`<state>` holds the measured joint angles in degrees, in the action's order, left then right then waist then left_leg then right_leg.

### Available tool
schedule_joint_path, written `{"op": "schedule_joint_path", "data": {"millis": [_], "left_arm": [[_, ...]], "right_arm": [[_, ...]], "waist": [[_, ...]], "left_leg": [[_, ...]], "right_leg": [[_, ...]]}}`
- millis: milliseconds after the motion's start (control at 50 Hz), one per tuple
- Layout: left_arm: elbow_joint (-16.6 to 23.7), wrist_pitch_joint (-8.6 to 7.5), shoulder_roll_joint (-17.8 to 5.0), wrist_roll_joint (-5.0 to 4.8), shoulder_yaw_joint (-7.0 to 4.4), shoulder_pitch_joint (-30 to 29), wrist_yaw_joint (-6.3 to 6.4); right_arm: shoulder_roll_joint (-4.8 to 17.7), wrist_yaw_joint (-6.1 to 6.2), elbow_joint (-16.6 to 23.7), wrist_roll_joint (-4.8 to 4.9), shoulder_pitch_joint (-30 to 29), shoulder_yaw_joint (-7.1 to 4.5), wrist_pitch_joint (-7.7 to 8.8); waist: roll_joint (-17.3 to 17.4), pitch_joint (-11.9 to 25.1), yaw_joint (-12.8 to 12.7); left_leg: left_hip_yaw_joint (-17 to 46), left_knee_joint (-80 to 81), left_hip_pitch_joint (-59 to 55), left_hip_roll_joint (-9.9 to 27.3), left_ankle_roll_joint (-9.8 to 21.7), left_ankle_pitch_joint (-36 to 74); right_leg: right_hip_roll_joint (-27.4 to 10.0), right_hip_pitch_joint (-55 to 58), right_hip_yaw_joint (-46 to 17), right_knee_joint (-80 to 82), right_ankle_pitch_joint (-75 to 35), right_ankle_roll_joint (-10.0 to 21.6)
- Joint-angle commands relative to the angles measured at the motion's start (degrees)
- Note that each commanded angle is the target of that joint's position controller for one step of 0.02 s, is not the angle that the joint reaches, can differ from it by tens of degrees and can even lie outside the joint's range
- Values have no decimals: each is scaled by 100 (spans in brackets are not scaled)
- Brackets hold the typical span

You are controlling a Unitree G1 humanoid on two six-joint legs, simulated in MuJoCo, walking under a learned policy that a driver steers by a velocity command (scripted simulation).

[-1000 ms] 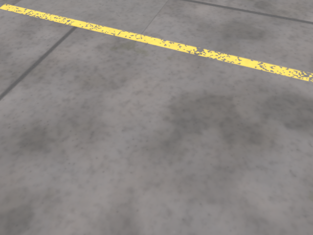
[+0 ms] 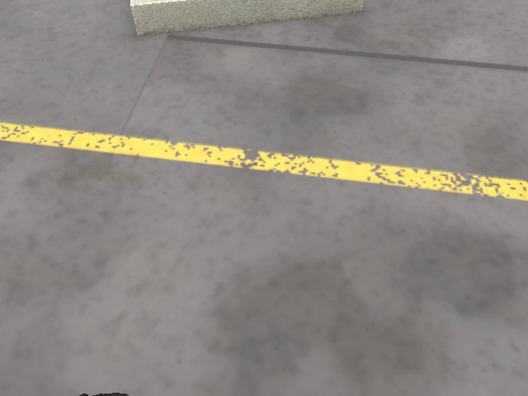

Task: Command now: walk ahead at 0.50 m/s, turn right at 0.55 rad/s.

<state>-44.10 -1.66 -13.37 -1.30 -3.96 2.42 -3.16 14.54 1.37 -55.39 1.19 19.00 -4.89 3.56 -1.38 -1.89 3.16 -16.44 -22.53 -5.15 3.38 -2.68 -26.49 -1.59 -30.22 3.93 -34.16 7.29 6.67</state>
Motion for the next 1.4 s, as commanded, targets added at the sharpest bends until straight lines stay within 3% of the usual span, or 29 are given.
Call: {"op": "schedule_joint_path", "data": {"millis": [20,40,60,80,120,180,280,380,440,460,480,500,520,560,620,680,800,820,840,860,920,1060,1160,1200,1220,1240,1260,1320,1400], "left_arm": [[-143,19,-1667,-20,-632,2237,175],[57,-48,-2033,7,-630,1800,172],[138,-95,-1514,99,-457,1892,146],[172,-152,-1198,145,-360,1626,148],[326,-187,-853,51,-268,894,171],[440,-177,-1020,118,-285,759,243],[469,24,-1192,6,-345,917,440],[517,205,-1144,30,-320,1055,525],[671,222,-1081,24,-283,790,554],[747,212,-978,38,-245,733,556],[840,172,-639,163,-130,854,559],[846,143,-496,108,-95,1688,576],[630,160,-968,127,-162,2096,549],[444,335,-1116,129,-218,1524,583],[492,433,-704,174,-101,1214,551],[503,350,-668,108,-85,990,576],[337,232,-816,108,-177,1243,528],[353,223,-1030,193,-230,1406,548],[292,247,-1426,301,-333,1409,547],[467,214,-1366,417,-316,1092,537],[703,57,-928,233,-172,349,610],[547,230,-1285,153,-290,840,644],[491,126,-1481,-60,-352,833,466],[425,36,-961,77,-197,929,392],[909,-60,-487,298,-36,591,350],[1084,-219,-821,117,-106,17,339],[1126,-301,-1090,-67,-182,-102,292],[883,-405,-1193,169,-255,226,300],[834,-434,-889,189,-169,108,264]], "right_arm": [[932,39,547,-109,-278,-116,40],[235,-54,858,-162,66,107,248],[766,-135,947,33,-559,5,471],[828,-148,1066,151,-879,-8,528],[866,-29,949,-78,-856,-79,437],[693,13,1045,-162,-703,-86,171],[504,22,1333,-197,-1368,24,61],[664,-83,1550,-131,-1904,19,34],[837,-113,1541,-154,-1604,-61,128],[937,-97,1512,-200,-1377,-92,178],[1283,-50,1506,-324,-1045,-146,183],[1382,-42,1441,-507,-922,-136,98],[969,-63,1476,-331,-966,-49,67],[474,-141,1555,-227,-1349,137,4],[709,-203,1531,-161,-1710,107,-178],[1127,-143,1516,-118,-1329,-62,-292],[1077,6,1592,39,-1290,-90,-422],[945,20,1627,21,-1273,-53,-413],[754,1,1837,29,-1471,-23,-373],[916,-19,1820,1,-1410,-71,-319],[1046,-15,1466,-9,-717,-229,-452],[601,-239,2067,32,-1425,17,-554],[790,-335,2085,38,-1028,-55,-586],[1141,-248,1707,106,80,-254,-531],[2001,-181,1788,41,489,-423,-449],[1763,-281,1867,-84,632,-321,-241],[1432,-295,1856,-110,374,-207,-108],[1038,-196,1995,-45,-264,-43,-56],[1132,-59,1976,-72,-116,-71,-39]], "waist": [[-292,1381,-1298],[-1485,2023,-618],[-655,2155,-991],[-435,1554,-908],[205,800,-428],[141,667,-125],[-299,848,-285],[-522,829,-488],[-691,758,-223],[-583,834,-98],[171,1316,-110],[1679,1646,-549],[1514,1850,-591],[672,1206,-441],[912,622,-542],[1211,772,-289],[1083,780,-479],[730,823,-514],[-700,480,-407],[-1299,370,-462],[-512,345,-105],[-874,463,-587],[-838,379,-362],[50,682,52],[1940,769,65],[1383,781,468],[1116,218,262],[766,-169,-165],[632,-10,-166]], "left_leg": [[181,-3904,2173,784,330,4146],[1134,-5855,4415,-578,-3,-626],[2160,-6104,4861,-337,150,-638],[2121,-5929,4973,-116,271,-286],[2054,-4966,4431,286,218,259],[1976,-4290,3825,242,11,575],[1876,-2402,3571,-213,-189,1921],[2077,-1308,3306,-478,-160,2141],[2148,-405,2772,-503,57,2189],[2220,39,2139,-240,232,3065],[3007,-112,1107,821,649,4984],[4760,-67,78,1996,1894,6543],[5444,23,212,2226,2240,5546],[4141,-5,953,1360,1744,4176],[3382,361,2071,548,1289,2969],[3649,383,1678,528,1401,2667],[3956,339,2329,330,1044,1210],[3694,-79,2948,115,792,821],[2608,-941,3738,-606,472,229],[2118,-2266,3915,-828,250,-454],[2308,-4254,4182,-570,-50,-194],[1557,-2616,3594,-219,-253,377],[1024,-902,2177,-437,320,871],[1658,-347,279,-285,733,932],[4710,179,-661,1433,1724,761],[5970,951,-394,1877,2462,-146],[5603,1096,-81,1778,2310,-529],[4225,1141,770,1015,1746,451],[3431,1168,1022,615,1609,1831]], "right_leg": [[-470,3769,-1347,368,-153,782],[-1829,5251,-4738,1361,194,1978],[-1846,5208,-4628,1665,-717,1762],[-1647,4640,-3547,1454,-1912,1529],[-1137,3051,-2267,1443,-2951,1098],[-884,2034,-1878,1624,-3786,1060],[-405,1779,-1509,1352,-3633,656],[-461,1969,-2187,932,-2388,410],[-354,2089,-2741,459,-1615,237],[-98,1879,-2681,66,-1181,34],[338,1391,-2058,-1063,-28,-266],[1160,142,-1526,-2263,3299,-647],[759,-11,-1695,-3094,3447,-867],[479,8,-1465,-3393,2816,-1076],[279,807,-845,-1762,2267,-1161],[463,1091,-698,-716,1901,-1125],[380,2272,-687,1057,619,-604],[-240,2781,-1113,1203,600,-344],[-1020,2501,-1991,1551,645,195],[-1864,2201,-2779,1944,-220,747],[-1572,2403,-1839,1479,-1981,520],[-1432,2779,-850,1300,-2302,504],[-1522,1992,-711,1322,688,230],[-1045,728,-1,-344,1447,-286],[-113,-1366,440,-2688,2954,-856],[127,-2168,-679,-3435,3033,-828],[-133,-2388,-856,-3508,2542,-673],[-407,-1698,-825,-2639,1049,-653],[-123,-1126,-629,-1454,-116,-931]]}}
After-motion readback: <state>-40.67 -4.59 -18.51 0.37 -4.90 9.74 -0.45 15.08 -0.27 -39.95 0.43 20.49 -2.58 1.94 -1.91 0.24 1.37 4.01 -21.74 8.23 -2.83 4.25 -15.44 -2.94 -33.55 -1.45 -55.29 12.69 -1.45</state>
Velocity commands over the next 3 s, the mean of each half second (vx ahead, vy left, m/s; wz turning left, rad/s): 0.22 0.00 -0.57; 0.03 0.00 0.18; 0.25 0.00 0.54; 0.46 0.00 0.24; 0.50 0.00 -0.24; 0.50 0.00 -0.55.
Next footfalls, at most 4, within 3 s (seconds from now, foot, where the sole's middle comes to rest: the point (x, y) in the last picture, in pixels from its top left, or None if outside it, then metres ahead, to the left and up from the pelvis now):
0.48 left None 0.38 0.06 -0.76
0.80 right None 0.23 -0.15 -0.76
1.20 left None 0.28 0.11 -0.76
1.68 right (286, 334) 0.61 -0.06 -0.76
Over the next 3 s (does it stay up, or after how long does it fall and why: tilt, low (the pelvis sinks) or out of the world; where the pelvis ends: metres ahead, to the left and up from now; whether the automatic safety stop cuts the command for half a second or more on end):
stays up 1.12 0.15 0.03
